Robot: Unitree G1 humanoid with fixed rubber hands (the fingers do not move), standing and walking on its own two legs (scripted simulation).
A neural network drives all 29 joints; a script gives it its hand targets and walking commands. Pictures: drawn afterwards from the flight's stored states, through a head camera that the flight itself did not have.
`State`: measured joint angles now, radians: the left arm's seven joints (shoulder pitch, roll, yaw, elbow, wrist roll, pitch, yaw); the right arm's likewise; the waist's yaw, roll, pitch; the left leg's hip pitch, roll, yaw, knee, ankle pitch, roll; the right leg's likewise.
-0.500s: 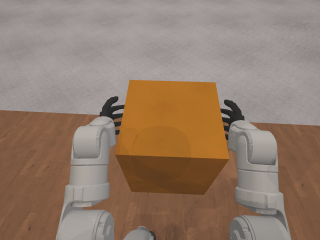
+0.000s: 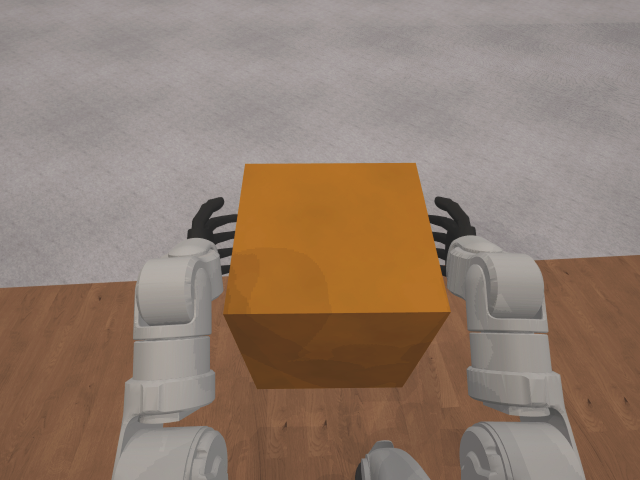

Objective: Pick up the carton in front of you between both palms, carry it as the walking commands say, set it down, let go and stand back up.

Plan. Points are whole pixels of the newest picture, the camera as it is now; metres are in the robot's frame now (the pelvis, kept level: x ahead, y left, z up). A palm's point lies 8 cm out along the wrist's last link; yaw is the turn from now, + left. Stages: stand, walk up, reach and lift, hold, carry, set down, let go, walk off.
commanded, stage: carry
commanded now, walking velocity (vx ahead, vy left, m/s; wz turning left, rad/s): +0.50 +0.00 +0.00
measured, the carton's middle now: (330, 284) +0.36 -0.02 +0.03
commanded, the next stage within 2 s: none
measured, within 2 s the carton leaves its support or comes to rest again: neither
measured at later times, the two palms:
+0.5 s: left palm (225, 145) +0.63 +0.14 +0.06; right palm (395, 137) +0.65 -0.16 +0.05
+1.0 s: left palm (244, 86) +0.94 +0.13 -0.01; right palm (371, 87) +0.92 -0.16 -0.01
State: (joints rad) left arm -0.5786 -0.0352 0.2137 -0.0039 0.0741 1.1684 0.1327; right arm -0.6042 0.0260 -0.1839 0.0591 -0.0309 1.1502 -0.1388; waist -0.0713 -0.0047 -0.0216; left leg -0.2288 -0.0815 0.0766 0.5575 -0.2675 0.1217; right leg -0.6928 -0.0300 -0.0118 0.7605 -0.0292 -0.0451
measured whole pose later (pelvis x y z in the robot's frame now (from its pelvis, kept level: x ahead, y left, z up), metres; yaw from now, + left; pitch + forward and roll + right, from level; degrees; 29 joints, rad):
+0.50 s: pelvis +0.29 -0.03 -0.05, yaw +1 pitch +5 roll +2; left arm -0.59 -0.02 0.20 0.07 0.03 1.14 0.14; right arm -0.58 0.03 -0.20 0.03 -0.07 1.18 -0.13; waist 0.07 -0.01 -0.02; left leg -0.74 0.05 0.00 0.89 -0.10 0.03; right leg -0.27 0.08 -0.07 0.57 -0.24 -0.13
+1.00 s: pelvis +0.58 +0.01 -0.10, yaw -1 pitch +5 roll -1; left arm -0.57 -0.04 0.20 0.06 0.07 1.16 0.12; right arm -0.57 0.02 -0.19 0.10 -0.03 1.15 -0.13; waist -0.06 0.00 -0.01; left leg -0.31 -0.07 0.09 0.56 -0.18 0.13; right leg -0.73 -0.05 0.02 0.97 -0.20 -0.03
